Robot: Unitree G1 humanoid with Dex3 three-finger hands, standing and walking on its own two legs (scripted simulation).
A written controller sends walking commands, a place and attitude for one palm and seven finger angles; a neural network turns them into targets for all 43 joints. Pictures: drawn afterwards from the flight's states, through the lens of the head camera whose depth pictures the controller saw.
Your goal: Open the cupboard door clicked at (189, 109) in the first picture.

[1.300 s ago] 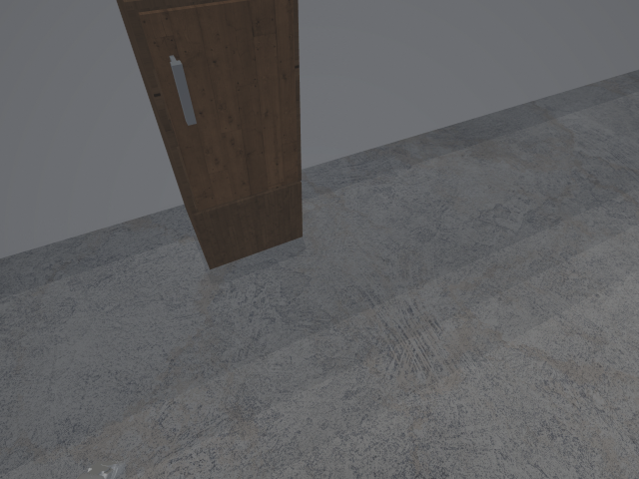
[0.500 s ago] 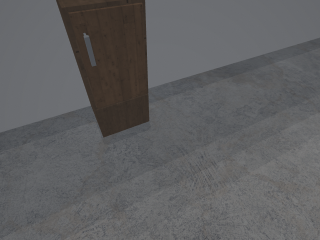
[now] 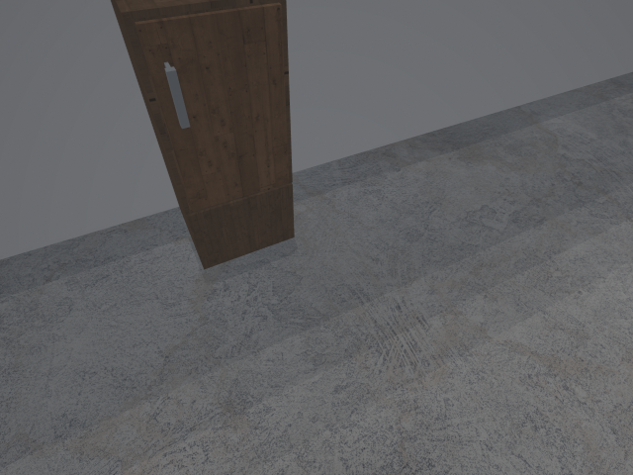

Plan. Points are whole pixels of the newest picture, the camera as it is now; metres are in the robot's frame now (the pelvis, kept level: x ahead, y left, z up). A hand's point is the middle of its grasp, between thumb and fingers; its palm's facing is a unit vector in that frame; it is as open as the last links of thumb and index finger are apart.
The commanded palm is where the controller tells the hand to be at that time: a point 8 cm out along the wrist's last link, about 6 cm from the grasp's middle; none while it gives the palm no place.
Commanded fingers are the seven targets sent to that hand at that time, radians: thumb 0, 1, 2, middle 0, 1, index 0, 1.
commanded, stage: look at it before walking up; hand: left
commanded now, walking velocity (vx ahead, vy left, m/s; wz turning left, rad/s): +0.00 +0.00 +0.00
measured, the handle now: (176, 95) +0.98 +0.42 -0.02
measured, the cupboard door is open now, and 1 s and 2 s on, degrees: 0 0 0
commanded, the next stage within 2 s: walk to a spot facing it in 0.14 s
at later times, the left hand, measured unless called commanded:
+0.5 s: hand out of the picture +0.06 +0.21 -0.17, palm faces -0.09 -0.96 -0.25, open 7.4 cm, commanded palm none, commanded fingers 0.00 0.90 0.90 -0.20 -0.30 -0.20 -0.30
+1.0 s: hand (210, 471) +0.17 +0.17 -0.18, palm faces -0.21 -0.96 -0.17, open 7.4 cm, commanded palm none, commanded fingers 0.00 0.90 0.90 -0.20 -0.30 -0.20 -0.30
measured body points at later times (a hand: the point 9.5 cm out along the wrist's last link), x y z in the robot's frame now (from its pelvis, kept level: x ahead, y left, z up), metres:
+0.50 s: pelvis +0.02 -0.01 -0.01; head +0.02 -0.01 +0.44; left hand +0.07 +0.26 -0.15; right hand +0.05 -0.28 -0.16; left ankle +0.00 +0.12 -0.75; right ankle +0.00 -0.11 -0.73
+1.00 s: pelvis +0.19 -0.02 -0.01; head +0.22 -0.01 +0.43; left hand +0.18 +0.22 -0.17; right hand +0.26 -0.28 -0.14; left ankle +0.33 +0.07 -0.73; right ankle +0.03 -0.11 -0.75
